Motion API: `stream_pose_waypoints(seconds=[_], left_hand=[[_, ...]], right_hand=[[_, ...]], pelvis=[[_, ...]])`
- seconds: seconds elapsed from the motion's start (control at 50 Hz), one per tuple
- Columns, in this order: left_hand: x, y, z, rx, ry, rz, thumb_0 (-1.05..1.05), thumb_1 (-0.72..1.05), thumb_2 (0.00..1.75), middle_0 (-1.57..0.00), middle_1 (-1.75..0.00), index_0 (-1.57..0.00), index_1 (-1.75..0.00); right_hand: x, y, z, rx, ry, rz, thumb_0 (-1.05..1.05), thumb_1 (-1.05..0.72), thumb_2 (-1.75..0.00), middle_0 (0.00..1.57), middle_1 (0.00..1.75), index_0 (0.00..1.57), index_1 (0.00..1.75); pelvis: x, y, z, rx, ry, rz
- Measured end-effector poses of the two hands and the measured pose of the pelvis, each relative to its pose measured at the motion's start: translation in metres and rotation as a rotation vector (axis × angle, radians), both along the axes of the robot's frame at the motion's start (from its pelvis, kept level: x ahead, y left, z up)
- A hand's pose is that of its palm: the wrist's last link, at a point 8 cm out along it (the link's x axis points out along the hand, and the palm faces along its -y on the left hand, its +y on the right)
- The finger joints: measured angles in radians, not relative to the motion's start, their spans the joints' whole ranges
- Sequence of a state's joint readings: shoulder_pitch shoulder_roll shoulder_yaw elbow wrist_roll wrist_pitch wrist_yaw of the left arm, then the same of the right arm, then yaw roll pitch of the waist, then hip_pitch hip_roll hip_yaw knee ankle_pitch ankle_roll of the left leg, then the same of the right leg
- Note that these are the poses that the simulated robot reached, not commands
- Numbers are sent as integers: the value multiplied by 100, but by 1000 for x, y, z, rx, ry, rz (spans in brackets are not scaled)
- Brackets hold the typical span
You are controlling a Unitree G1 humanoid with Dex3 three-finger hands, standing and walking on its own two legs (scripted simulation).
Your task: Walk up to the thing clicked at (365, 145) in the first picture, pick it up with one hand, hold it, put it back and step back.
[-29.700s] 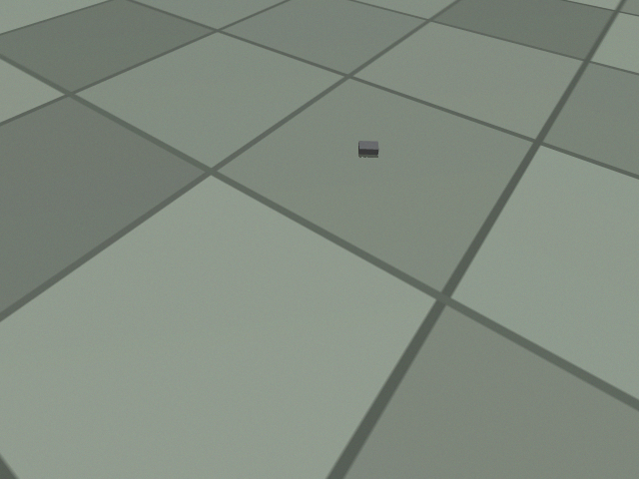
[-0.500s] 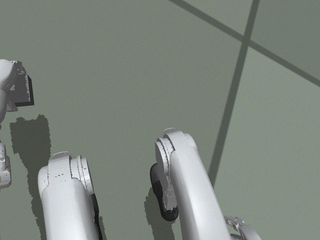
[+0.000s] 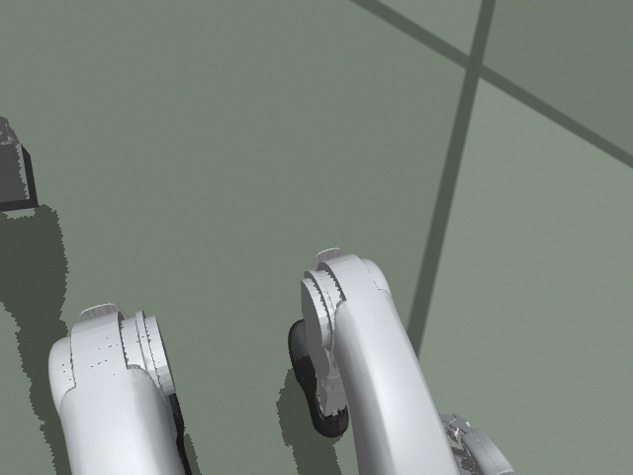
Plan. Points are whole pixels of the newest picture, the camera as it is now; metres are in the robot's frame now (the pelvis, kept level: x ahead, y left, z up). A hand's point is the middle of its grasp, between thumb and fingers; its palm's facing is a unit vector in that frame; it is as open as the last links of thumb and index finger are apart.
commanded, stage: lower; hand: left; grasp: from above
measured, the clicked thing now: out of the picture +0.49 +0.30 -0.22
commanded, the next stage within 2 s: rest in 0.10 s
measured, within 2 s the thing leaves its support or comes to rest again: rests again in 1.04 s
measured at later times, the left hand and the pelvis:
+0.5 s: hand (2, 184) +0.49 +0.29 -0.24, palm faces -0.47 -0.07 -0.88, open 9.9 cm; pelvis +0.00 +0.00 -0.01, yaw -3 degrees
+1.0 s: hand (12, 191) +0.49 +0.28 -0.26, palm faces -0.47 -0.08 -0.88, open 9.9 cm; pelvis +0.00 +0.01 -0.02, yaw -5 degrees
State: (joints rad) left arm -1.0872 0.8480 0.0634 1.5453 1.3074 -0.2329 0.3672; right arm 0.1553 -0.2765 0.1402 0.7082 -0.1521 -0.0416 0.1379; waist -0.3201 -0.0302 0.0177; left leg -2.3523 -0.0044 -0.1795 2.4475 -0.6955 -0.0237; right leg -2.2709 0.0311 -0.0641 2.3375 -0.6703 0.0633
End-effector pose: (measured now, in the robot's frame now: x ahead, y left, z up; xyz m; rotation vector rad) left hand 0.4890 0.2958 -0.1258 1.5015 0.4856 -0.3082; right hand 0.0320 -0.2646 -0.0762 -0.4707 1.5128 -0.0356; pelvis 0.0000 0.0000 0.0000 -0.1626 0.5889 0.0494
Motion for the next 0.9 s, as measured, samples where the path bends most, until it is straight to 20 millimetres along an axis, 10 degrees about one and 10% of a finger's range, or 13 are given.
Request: stream_pose_waypoints(seconds=[0.9], left_hand=[[7,-10,-74,-22,-13,6,0,6,33,-73,-42,-76,-39]], right_hand=[[-5,12,14,-15,30,140,0,-90,-89,20,30,20,30]], pelvis=[[2,7,-16,-61,-56,-37]])
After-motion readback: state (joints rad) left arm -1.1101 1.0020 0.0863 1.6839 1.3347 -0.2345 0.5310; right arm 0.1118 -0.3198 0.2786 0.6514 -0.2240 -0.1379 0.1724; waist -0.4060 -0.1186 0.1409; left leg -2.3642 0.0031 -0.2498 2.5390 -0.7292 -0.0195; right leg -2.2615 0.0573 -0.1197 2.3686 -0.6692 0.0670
